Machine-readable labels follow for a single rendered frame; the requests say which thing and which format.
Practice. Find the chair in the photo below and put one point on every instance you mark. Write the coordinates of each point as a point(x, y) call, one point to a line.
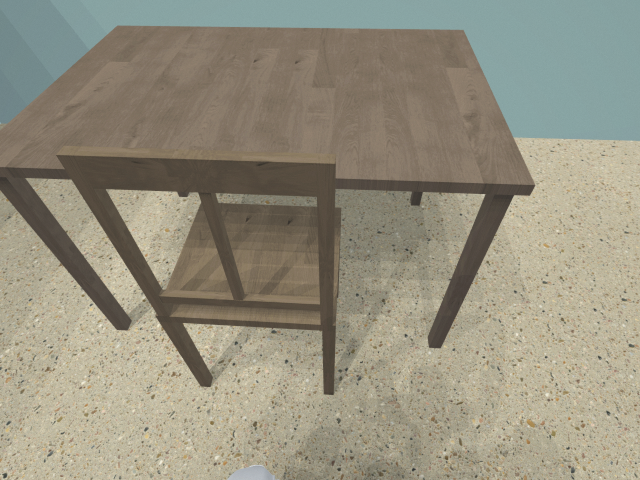
point(271, 266)

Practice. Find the table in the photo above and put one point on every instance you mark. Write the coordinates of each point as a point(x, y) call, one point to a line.
point(402, 109)

